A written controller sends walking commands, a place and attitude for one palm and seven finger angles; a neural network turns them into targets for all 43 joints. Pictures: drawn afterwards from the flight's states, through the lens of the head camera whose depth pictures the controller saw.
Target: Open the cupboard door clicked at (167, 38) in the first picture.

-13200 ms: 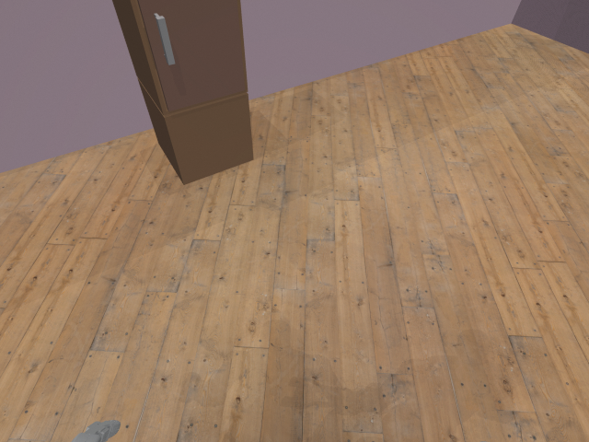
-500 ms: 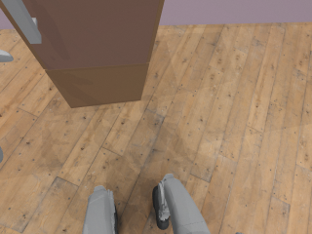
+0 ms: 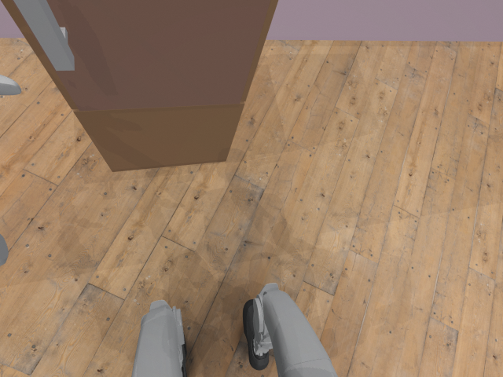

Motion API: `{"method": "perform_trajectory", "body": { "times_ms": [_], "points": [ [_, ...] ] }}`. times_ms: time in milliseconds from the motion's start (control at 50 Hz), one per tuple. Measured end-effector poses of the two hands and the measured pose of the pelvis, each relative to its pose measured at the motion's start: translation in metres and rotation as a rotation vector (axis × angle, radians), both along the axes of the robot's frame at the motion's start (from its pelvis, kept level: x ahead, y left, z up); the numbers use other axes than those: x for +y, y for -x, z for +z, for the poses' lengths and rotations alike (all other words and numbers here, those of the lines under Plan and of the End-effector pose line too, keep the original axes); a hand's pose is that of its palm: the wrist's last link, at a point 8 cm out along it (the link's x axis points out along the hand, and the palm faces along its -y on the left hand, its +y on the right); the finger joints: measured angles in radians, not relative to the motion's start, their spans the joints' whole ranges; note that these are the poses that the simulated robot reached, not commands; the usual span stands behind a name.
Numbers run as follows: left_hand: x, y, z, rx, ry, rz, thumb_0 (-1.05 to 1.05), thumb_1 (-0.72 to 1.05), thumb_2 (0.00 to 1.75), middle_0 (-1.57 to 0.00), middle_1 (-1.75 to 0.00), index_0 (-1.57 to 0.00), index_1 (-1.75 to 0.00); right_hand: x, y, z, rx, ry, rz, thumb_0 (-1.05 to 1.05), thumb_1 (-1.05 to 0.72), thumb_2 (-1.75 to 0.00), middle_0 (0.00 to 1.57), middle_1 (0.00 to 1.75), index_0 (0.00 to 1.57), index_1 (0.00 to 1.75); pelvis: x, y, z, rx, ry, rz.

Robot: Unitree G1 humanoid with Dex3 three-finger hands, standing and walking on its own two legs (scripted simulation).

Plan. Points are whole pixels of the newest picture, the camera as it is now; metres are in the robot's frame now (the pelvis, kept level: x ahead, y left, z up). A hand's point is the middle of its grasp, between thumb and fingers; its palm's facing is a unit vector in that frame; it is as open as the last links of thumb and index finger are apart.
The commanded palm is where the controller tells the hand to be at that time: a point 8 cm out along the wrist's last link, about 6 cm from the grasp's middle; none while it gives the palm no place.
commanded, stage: move the hooked fingers beside the handle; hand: left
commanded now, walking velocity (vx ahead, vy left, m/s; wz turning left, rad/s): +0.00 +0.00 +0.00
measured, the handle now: (42, 7) +0.61 +0.22 +0.06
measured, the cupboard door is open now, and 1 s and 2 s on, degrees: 0 0 0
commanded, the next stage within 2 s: slide the fingers in behind the handle in 0.34 s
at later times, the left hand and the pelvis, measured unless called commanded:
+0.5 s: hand out of the picture +0.55 +0.27 +0.07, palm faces +0.06 -1.00 -0.04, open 14.0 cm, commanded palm +0.53 +0.29 +0.06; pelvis +0.00 -0.01 +0.00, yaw +0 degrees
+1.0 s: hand (33, 41) +0.55 +0.22 +0.07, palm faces +0.06 -1.00 -0.04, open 14.0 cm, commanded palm +0.53 +0.26 +0.06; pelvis -0.01 -0.02 +0.00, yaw +1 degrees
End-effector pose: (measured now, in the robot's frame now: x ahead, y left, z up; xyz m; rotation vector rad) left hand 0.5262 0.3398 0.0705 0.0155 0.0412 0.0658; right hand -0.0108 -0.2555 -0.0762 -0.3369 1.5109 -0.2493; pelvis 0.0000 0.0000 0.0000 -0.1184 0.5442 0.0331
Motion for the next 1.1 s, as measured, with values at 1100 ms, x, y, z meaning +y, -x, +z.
{"method": "perform_trajectory", "body": {
  "times_ms": [1100],
  "points": [
    [-0.069, -0.003, 0.0, -0.006, -0.024, -0.002, -0.01, -0.5, 0.3, -0.3, -1.2, -0.3, -1.2, -0.014, 0.004, -0.015, -0.045, -0.042, -0.016, 0.0, -0.9, -0.9, 0.2, 0.29, 0.21, 0.3, -0.016, 0.006, -0.001, -0.022, -0.035, -0.013]
  ]
}}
